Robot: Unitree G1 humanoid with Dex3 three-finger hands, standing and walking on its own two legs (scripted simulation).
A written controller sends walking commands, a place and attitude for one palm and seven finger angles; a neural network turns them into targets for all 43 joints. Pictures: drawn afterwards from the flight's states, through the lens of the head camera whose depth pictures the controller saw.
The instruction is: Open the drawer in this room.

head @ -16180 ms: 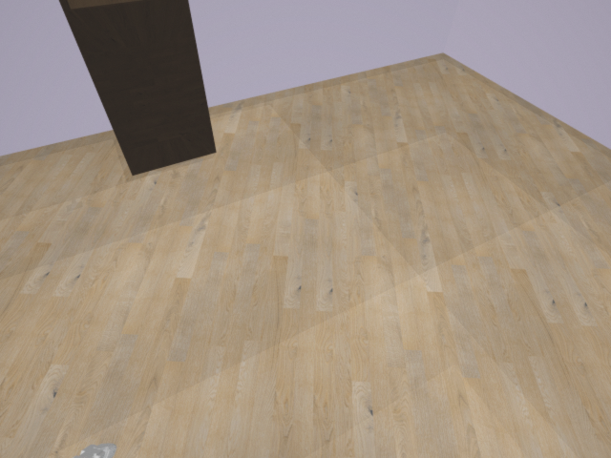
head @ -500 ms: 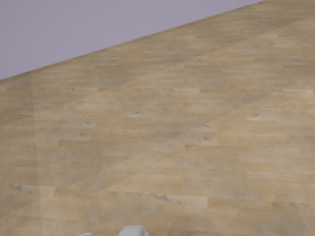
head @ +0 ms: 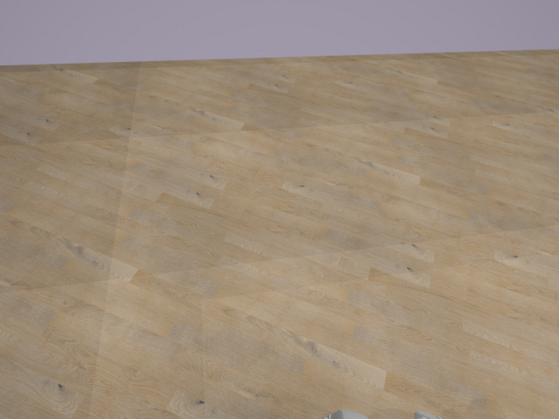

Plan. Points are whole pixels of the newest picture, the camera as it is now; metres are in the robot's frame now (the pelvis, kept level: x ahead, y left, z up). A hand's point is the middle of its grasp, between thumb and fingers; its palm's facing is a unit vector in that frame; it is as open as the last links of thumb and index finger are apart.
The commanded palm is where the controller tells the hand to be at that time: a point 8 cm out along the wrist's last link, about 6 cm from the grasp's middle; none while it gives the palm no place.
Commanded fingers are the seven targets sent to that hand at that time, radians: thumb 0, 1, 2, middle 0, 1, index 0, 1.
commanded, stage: turn or walk to find it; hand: left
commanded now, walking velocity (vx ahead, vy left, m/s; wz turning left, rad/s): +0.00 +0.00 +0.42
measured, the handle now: out of the picture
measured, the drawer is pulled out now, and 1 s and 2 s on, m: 0.00 0.00 0.00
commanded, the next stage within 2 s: none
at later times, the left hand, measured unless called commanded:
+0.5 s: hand out of the picture +0.03 +0.15 -0.15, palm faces +0.24 -0.93 -0.27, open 7.4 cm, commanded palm none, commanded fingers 0.00 0.90 0.90 -0.20 -0.30 -0.20 -0.30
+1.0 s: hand out of the picture -0.06 +0.20 -0.17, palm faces +0.47 -0.85 -0.25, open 7.4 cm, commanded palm none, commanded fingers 0.00 0.90 0.90 -0.20 -0.30 -0.20 -0.30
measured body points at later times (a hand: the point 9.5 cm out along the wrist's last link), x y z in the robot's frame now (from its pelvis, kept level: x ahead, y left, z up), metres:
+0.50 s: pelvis +0.00 -0.05 +0.00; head +0.04 -0.08 +0.45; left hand +0.02 +0.20 -0.13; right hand +0.09 -0.30 -0.16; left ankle -0.08 +0.10 -0.65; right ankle +0.02 -0.14 -0.74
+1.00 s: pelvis -0.02 -0.02 +0.00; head +0.00 +0.01 +0.45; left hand -0.08 +0.25 -0.15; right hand +0.17 -0.19 -0.13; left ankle -0.07 +0.07 -0.74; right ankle +0.02 -0.16 -0.67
